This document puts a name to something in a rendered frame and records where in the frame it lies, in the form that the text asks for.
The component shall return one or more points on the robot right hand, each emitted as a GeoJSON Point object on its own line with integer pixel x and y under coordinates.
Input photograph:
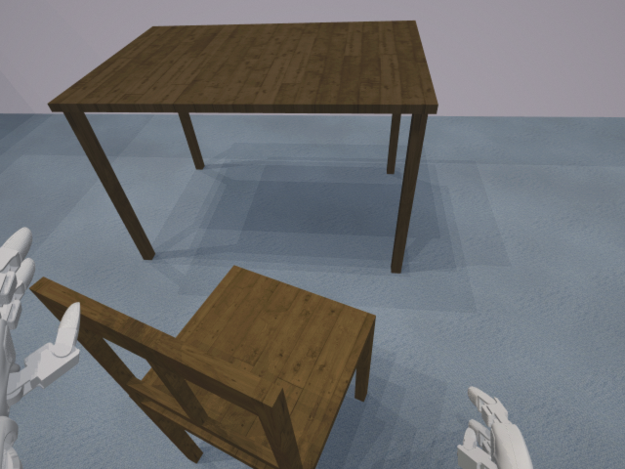
{"type": "Point", "coordinates": [503, 447]}

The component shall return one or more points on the left robot forearm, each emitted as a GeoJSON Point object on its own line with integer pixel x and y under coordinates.
{"type": "Point", "coordinates": [8, 435]}

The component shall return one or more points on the chair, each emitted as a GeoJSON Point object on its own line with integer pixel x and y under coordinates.
{"type": "Point", "coordinates": [260, 371]}

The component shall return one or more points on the table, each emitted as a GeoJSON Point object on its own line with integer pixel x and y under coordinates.
{"type": "Point", "coordinates": [308, 67]}

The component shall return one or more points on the robot left hand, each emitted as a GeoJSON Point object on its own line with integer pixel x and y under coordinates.
{"type": "Point", "coordinates": [48, 363]}

